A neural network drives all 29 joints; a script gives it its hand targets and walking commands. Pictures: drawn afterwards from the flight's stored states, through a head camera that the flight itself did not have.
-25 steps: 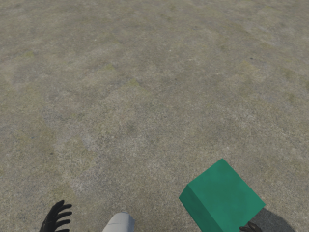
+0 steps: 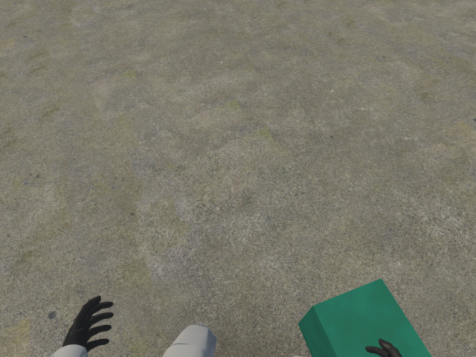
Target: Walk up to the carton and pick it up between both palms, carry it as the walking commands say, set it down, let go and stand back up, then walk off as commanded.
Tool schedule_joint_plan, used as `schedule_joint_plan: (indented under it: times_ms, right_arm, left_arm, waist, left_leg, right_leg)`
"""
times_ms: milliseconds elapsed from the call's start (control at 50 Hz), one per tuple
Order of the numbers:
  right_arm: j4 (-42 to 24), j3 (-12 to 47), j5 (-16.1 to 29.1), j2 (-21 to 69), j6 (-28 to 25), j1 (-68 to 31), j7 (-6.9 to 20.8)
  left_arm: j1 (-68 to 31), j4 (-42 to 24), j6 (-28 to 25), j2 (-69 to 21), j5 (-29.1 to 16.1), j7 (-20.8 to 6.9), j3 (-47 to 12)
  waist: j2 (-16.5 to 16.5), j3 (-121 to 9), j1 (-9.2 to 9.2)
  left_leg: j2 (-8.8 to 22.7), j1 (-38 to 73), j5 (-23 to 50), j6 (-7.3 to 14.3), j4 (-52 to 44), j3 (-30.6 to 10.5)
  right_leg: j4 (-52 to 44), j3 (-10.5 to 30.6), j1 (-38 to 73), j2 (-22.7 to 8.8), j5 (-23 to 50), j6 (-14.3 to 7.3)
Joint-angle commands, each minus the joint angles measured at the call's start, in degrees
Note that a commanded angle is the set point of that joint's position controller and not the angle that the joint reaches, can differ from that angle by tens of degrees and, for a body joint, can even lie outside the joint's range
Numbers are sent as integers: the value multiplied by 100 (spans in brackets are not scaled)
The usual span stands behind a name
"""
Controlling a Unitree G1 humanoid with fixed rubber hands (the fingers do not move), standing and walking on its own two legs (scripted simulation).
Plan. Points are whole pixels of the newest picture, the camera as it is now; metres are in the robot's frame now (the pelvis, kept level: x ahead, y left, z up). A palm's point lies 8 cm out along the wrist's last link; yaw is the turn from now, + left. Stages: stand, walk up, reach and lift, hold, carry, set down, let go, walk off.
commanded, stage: walk off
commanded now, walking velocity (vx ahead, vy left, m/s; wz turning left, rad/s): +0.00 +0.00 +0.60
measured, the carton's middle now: (357, 345) +0.22 -0.35 -0.61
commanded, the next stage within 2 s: stand in 1.60 s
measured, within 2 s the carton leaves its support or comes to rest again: neither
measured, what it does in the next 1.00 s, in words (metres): steps on the spot, turning left: left foot, then right foot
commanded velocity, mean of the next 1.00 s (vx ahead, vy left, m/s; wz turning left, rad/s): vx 0.00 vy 0.00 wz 0.60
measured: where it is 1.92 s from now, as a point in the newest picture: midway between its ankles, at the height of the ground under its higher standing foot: outside the picture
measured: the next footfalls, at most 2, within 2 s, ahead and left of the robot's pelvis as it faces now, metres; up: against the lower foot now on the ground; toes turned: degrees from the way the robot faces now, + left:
left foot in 0.24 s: +0.06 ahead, +0.14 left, +0.00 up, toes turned +8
right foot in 0.50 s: +0.10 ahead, -0.10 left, +0.00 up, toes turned +6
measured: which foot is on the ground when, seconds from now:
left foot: up 0.00-0.22, down 0.24-0.52, up 0.54-0.88, down 0.90-1.00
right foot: down 0.00-0.24, up 0.26-0.48, down 0.50-0.90, up 0.92-1.00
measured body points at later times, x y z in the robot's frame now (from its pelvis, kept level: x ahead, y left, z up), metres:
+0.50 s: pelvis +0.02 -0.01 -0.02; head +0.07 +0.01 +0.43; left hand +0.09 +0.30 -0.12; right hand +0.19 -0.24 -0.14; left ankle +0.02 +0.14 -0.72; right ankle +0.05 -0.11 -0.72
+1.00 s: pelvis +0.05 -0.01 -0.02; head +0.08 +0.03 +0.42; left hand +0.02 +0.29 -0.14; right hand +0.29 -0.18 -0.13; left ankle +0.00 +0.10 -0.72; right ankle +0.05 -0.11 -0.67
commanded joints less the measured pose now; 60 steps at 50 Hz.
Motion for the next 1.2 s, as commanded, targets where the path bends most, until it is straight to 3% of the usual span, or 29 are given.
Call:
schedule_joint_plan:
  times_ms: [0, 60, 140, 200, 220, 240, 260, 300, 340, 420, 460, 480, 500, 520, 540, 580, 680, 800, 840, 860, 880, 900, 920, 960, 1040, 1120, 1140, 1160, 1180]
  right_arm:
    - [-316, -276, -197, -945, 8, -226, 4]
    - [-387, -65, -157, -502, -14, -368, -14]
    - [-523, -33, -200, -611, -107, -497, -61]
    - [-365, -123, -316, -897, -303, 500, -49]
    - [-261, -260, -331, -1562, -366, 795, -93]
    - [-171, -402, -248, -1993, -296, 961, -147]
    - [-274, -372, -214, -2004, -310, 945, -208]
    - [-316, -328, -290, -1762, -286, 223, -309]
    - [-464, -306, -349, -1511, -209, -127, -420]
    - [-231, -323, -327, -1429, -243, 277, -330]
    - [-320, -320, -253, -1459, -241, -79, -254]
    - [-428, -299, -154, -1256, -265, -475, -209]
    - [-526, -217, -120, -547, -307, -429, -201]
    - [-709, -262, -327, -701, -257, -620, -237]
    - [-674, -296, -414, -1011, -182, -748, -201]
    - [-531, -296, -342, -806, -70, -510, -66]
    - [-285, -150, -174, -707, -62, -176, -70]
    - [-507, -13, -221, -506, -163, -515, -99]
    - [-451, -14, -205, -474, -227, -14, -102]
    - [-250, -80, -277, -743, -322, 724, -108]
    - [-192, -284, -353, -1484, -374, 948, -162]
    - [-173, -394, -234, -2013, -353, 969, -208]
    - [-123, -410, -190, -2044, -375, 1156, -239]
    - [-237, -370, -306, -1643, -377, 528, -370]
    - [-160, -321, -352, -1495, -298, 458, -469]
    - [-280, -291, -298, -1341, -269, -189, -313]
    - [-329, -265, -223, -1150, -319, -373, -292]
    - [-509, -211, -153, -685, -336, -456, -214]
    - [-631, -207, -143, -555, -310, -372, -232]
  left_arm:
    - [51, -309, -198, 590, 426, 108, -150]
    - [432, -180, -184, 773, 423, 63, -74]
    - [277, -263, -126, 875, 427, -28, 15]
    - [-105, -348, -79, 984, 351, -43, 77]
    - [-272, -611, -98, 787, 256, -109, 37]
    - [-1274, -1084, -31, 621, 273, -227, -41]
    - [-1278, -1302, 2, 529, 360, -188, -145]
    - [-1256, -1086, -77, 630, 287, -171, -157]
    - [-993, -936, -142, 475, 302, -132, -189]
    - [-854, -800, -185, 336, 193, -65, -198]
    - [-294, -478, -235, 285, 147, -27, -206]
    - [312, -320, -281, 379, 177, 14, -177]
    - [1038, -140, -291, 1143, 282, -6, -26]
    - [939, -145, -216, 1545, 274, 4, 128]
    - [633, -230, -172, 1165, 306, -2, 19]
    - [5, -290, -181, 774, 314, 88, -135]
    - [447, -214, -196, 693, 418, 124, -113]
    - [240, -310, -105, 1002, 447, -35, 58]
    - [-50, -342, -99, 995, 416, -57, 73]
    - [-230, -401, -78, 1012, 378, -67, 75]
    - [-337, -571, -91, 816, 353, -85, 63]
    - [-1174, -1029, -9, 663, 305, -195, -5]
    - [-1257, -1211, -28, 446, 323, -214, -130]
    - [-1161, -1036, -129, 608, 257, -185, -166]
    - [-1282, -959, -262, 393, 258, -167, -198]
    - [-353, -474, -243, 202, 117, -38, -218]
    - [251, -266, -228, 410, 167, -30, -129]
    - [737, -249, -216, 966, 278, -13, -59]
    - [812, -185, -209, 1562, 286, -47, 140]
  waist:
    - [-712, -626, -72]
    - [-920, -971, 120]
    - [-974, -1247, 156]
    - [-435, -1506, -509]
    - [1512, -1246, -753]
    - [2261, -996, -1037]
    - [2195, -1139, -914]
    - [1314, -616, -608]
    - [1200, -649, -425]
    - [1457, -925, -512]
    - [1328, -1168, -213]
    - [771, -1402, 160]
    - [-881, -1811, 432]
    - [-1593, -1336, 467]
    - [-1093, -1001, 241]
    - [-1164, -301, -215]
    - [-808, -736, 13]
    - [-1069, -1455, 105]
    - [-937, -1398, -244]
    - [-449, -1528, -614]
    - [1218, -1395, -856]
    - [2186, -1204, -1037]
    - [2187, -1316, -973]
    - [1228, -992, -662]
    - [1390, -1072, -693]
    - [1432, -1383, -159]
    - [1046, -1534, 100]
    - [-15, -1727, 383]
    - [-1847, -1827, 439]
  left_leg:
    - [429, -1515, 81, -470, 838, 893]
    - [536, -1426, 100, -477, -123, 1130]
    - [411, -295, -445, -374, -1555, 1588]
    - [344, 1207, 1213, 59, -3164, 1465]
    - [1161, 1576, 3452, 668, -3653, -796]
    - [1717, 1426, 4718, 1460, -4174, -2995]
    - [1948, 1279, 3648, 1797, -4599, -3943]
    - [1520, 742, 1826, 1453, -4585, -3119]
    - [999, 546, 1327, 1130, -4408, -2591]
    - [982, 993, 2873, 1163, -4214, -2943]
    - [861, 485, 2963, 877, -4007, -2831]
    - [592, -393, 1962, 442, -3474, -2217]
    - [-293, -1703, -11, 26, -2065, -460]
    - [-168, -2016, -835, -232, -707, 338]
    - [274, -1548, -645, -264, 270, 437]
    - [349, -1407, -278, -292, 854, 615]
    - [448, -1275, 126, -406, 526, 1089]
    - [530, -199, -628, -391, -1526, 1447]
    - [409, 345, 189, -217, -2352, 1647]
    - [338, 1239, 1112, 36, -2902, 1425]
    - [964, 1778, 3219, 546, -3546, -428]
    - [1662, 1789, 5224, 1343, -4039, -2854]
    - [1967, 1762, 4998, 1792, -4364, -3794]
    - [1558, 1871, 3896, 1636, -4147, -3174]
    - [1024, 1474, 4078, 1213, -3917, -2699]
    - [747, 744, 3662, 852, -3823, -2666]
    - [589, -174, 2812, 527, -3345, -2164]
    - [-30, -1493, 1151, 87, -2808, -1094]
    - [-481, -1977, -749, -172, -862, 517]
  right_leg:
    - [-1797, 688, 1762, -1994, 2751, -290]
    - [-1071, 326, 2542, -1761, 4059, -317]
    - [-492, -144, 2108, -1789, 3618, -291]
    - [1007, -333, 1064, -1621, 3356, 89]
    - [2581, -337, -448, -963, 1710, 456]
    - [3456, 429, -1771, 434, -2331, 744]
    - [3720, 1179, -1977, 517, -2519, 794]
    - [3419, 1336, -1767, 168, -1579, 644]
    - [2586, 1355, -1350, 251, -1335, 626]
    - [960, 1311, -811, 614, -1895, 574]
    - [-371, 1145, 435, 783, -717, 509]
    - [-1315, 1146, 1621, 353, 407, 495]
    - [-2220, 2625, 2813, -1530, 59, 158]
    - [-2617, 3289, 2003, -3384, -455, -357]
    - [-2533, 2700, 1197, -3122, -188, -490]
    - [-2667, 1864, 646, -2455, 45, -360]
    - [-1414, 429, 1797, -1950, 4067, -205]
    - [-485, 24, 2054, -2052, 3742, -359]
    - [-74, -236, 1602, -1828, 3188, -137]
    - [703, -312, 860, -1654, 2830, 43]
    - [2341, -304, -406, -1090, 1631, 411]
    - [3286, 328, -1918, 429, -2254, 763]
    - [3789, 1093, -2026, 518, -2585, 775]
    - [3466, 1371, -2292, 249, -1840, 754]
    - [2005, 1386, -1452, 369, -1673, 690]
    - [-163, 1210, 201, 729, -796, 642]
    - [-1059, 1000, 1427, 480, 469, 583]
    - [-1757, 1898, 2603, -645, 161, 233]
    - [-2370, 3071, 2544, -3124, 145, -385]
